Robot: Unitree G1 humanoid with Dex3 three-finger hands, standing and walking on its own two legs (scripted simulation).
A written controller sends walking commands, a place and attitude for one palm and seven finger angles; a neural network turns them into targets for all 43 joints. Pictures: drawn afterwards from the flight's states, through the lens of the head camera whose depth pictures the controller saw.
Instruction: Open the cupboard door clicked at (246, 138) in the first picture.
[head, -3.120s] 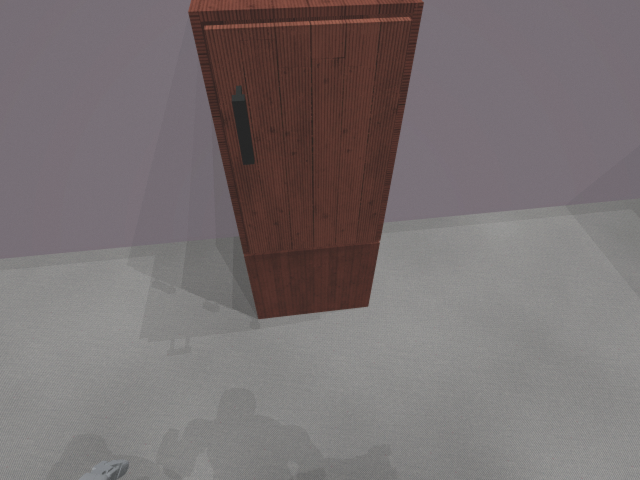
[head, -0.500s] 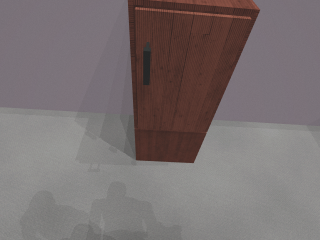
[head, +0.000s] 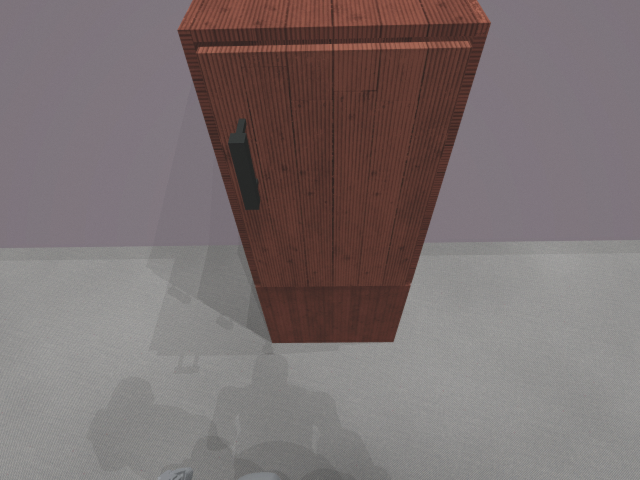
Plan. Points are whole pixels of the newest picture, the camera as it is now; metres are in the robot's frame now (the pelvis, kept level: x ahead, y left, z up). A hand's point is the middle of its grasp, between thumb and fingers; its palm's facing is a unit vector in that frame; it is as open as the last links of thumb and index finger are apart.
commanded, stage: come to a stop and stand still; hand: left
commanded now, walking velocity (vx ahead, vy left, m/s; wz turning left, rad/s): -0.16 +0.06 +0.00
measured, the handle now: (247, 165) +0.55 +0.15 +0.06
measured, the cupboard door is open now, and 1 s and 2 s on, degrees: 0 0 0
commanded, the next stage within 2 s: look again from close up in 1.92 s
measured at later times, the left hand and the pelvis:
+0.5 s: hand out of the picture -0.03 +0.24 -0.17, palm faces +0.00 -0.98 -0.18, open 7.4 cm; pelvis -0.02 +0.05 +0.02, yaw -3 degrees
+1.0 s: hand out of the picture -0.04 +0.15 -0.16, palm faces +0.00 -0.98 -0.18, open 7.3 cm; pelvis -0.04 -0.02 +0.01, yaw -1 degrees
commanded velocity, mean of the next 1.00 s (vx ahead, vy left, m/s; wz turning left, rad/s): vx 0.01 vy -0.05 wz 0.00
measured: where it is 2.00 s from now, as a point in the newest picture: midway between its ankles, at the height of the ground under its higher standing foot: outside the picture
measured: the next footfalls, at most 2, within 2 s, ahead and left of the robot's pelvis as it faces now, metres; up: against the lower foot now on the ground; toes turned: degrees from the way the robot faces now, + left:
left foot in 0.18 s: +0.04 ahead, +0.13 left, +0.00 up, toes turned +1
right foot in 0.68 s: -0.02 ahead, -0.11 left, +0.00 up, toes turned -4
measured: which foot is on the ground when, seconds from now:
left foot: up 0.00-0.16, down 0.18-1.00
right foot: down 0.00-0.18, up 0.20-0.66, down 0.68-1.00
